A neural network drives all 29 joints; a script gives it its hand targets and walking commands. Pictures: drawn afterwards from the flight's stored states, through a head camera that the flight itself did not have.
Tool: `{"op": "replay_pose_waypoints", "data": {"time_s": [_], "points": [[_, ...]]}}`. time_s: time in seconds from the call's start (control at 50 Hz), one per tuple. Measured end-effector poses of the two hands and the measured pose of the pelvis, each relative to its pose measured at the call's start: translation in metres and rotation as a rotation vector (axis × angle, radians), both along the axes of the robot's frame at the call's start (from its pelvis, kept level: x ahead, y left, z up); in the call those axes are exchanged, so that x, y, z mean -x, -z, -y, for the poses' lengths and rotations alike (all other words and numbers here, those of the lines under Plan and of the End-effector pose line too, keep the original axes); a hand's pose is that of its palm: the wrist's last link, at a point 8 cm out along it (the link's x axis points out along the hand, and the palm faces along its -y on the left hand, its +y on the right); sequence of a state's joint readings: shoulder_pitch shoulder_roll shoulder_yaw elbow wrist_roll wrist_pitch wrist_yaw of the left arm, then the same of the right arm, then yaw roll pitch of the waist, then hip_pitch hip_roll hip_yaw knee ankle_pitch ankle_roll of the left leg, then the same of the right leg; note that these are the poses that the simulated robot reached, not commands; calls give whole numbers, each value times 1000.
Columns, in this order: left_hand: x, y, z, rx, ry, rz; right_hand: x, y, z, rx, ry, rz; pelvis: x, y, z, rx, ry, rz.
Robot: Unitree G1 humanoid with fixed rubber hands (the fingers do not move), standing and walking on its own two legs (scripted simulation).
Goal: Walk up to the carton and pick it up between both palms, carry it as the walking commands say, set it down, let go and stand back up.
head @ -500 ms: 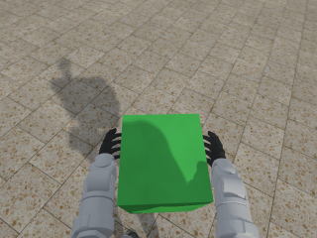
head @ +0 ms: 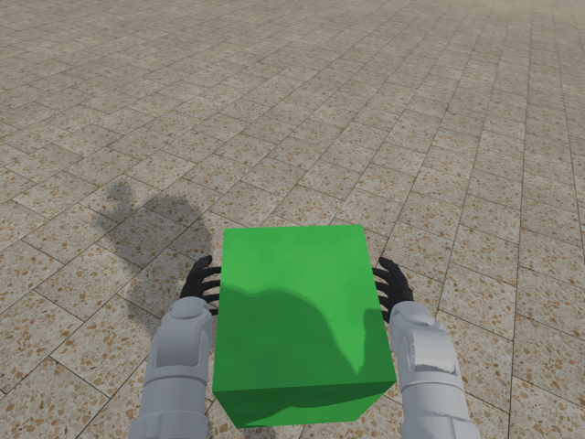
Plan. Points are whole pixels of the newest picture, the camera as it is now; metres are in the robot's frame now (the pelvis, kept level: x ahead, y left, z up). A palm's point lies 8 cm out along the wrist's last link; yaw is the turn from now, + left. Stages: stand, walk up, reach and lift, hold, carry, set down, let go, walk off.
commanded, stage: reach and lift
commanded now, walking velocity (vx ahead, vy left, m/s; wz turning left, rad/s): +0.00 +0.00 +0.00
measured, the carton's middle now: (295, 332) +0.31 +0.01 -0.03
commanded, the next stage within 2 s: hold in 1.08 s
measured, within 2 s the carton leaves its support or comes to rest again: neither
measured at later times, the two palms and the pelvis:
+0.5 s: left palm (205, 305) +0.30 +0.15 +0.04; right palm (413, 318) +0.30 -0.15 +0.05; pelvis +0.00 +0.00 +0.00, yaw +0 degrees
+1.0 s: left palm (206, 307) +0.30 +0.14 +0.04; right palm (415, 321) +0.29 -0.15 +0.05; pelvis +0.00 +0.00 +0.00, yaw +0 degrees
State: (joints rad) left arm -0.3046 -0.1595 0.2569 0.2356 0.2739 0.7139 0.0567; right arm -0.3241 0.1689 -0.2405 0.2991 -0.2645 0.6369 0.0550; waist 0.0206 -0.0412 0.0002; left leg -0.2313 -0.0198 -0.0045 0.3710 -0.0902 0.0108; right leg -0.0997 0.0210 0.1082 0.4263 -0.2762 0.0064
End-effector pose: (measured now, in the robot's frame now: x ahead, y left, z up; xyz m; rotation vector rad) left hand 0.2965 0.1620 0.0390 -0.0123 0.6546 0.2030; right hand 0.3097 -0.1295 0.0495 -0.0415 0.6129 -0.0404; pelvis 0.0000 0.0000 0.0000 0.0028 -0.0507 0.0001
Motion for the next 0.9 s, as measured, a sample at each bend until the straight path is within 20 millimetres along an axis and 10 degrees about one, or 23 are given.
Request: {"op": "replay_pose_waypoints", "data": {"time_s": [0.9], "points": [[-2,-1,18,-17,78,-19,15,-2,18,1,65,-22,-3,-1,-2,-3,-1,50]]}}
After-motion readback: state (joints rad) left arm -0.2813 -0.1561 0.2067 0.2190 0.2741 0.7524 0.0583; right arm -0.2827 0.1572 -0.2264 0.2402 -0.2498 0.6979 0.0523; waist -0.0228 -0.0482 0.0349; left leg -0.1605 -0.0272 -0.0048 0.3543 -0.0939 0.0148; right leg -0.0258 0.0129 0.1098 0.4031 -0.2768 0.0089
